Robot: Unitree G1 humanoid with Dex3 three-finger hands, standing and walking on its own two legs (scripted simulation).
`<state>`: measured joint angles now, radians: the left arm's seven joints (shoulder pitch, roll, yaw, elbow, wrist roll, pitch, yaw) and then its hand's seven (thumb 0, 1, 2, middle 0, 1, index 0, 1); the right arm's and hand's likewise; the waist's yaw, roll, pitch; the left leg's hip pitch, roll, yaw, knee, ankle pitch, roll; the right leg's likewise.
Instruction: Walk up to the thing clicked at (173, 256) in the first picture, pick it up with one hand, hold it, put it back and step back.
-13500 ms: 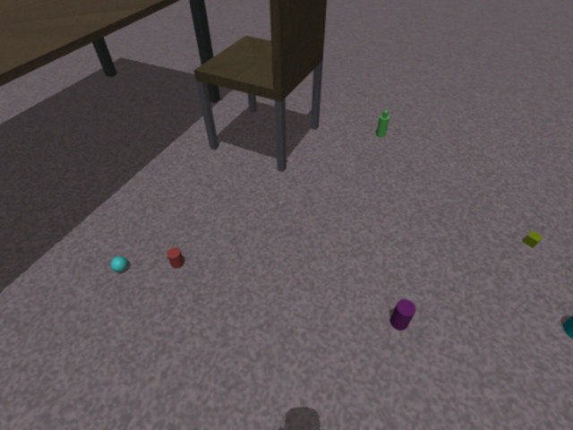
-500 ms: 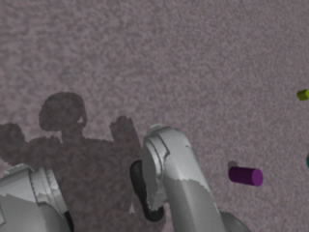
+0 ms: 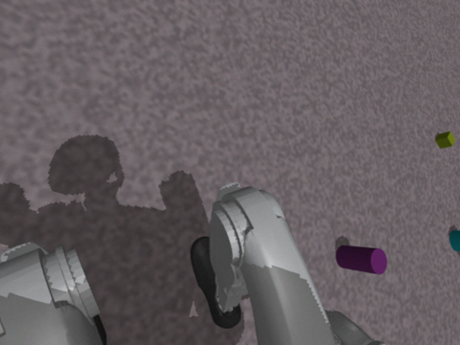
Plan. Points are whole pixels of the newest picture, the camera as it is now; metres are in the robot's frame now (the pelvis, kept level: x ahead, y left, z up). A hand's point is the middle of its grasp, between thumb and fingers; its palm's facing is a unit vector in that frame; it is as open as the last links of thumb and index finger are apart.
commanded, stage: close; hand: left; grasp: from above
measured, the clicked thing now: out of the picture +0.44 +0.34 -0.26
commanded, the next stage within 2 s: settle in 1.00 s
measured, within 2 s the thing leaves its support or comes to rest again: leaves its support in 1.38 s
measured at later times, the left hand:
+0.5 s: hand out of the picture +0.42 +0.35 -0.24, palm faces -0.45 -0.15 -0.88, open 9.1 cm
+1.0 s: hand out of the picture +0.42 +0.35 -0.24, palm faces -0.44 -0.15 -0.89, open 9.1 cm
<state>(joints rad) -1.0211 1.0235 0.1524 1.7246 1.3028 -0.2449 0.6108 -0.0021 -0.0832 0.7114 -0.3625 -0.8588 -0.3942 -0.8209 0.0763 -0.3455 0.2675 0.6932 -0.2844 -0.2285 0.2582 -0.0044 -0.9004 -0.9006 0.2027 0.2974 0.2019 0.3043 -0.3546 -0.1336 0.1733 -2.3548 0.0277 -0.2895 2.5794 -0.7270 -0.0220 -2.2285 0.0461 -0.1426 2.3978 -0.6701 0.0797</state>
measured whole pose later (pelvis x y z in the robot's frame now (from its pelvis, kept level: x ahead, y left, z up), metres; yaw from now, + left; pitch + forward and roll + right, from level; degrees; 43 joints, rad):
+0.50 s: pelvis +0.00 +0.00 +0.00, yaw +0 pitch +27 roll -14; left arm -1.02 1.04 0.13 1.75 1.30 -0.26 0.61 0.00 0.19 0.51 -0.62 -0.70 -0.62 -0.65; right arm 0.08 -0.35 0.28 0.69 -0.28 -0.23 0.25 0.00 -0.90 -0.90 0.20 0.30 0.20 0.30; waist -0.36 -0.13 0.18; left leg -2.35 0.03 -0.29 2.57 -0.72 -0.02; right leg -2.22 0.05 -0.14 2.39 -0.66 0.08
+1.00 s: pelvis +0.00 +0.00 +0.00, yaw +0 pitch +26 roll -14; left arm -1.04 1.03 0.12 1.74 1.29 -0.24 0.62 0.02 0.20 0.51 -0.89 -0.63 -0.64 -0.58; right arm 0.08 -0.36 0.28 0.69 -0.28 -0.25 0.25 0.00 -0.90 -0.90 0.20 0.30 0.20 0.30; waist -0.36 -0.14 0.18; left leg -2.35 0.03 -0.29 2.57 -0.72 -0.02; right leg -2.22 0.05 -0.15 2.38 -0.66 0.08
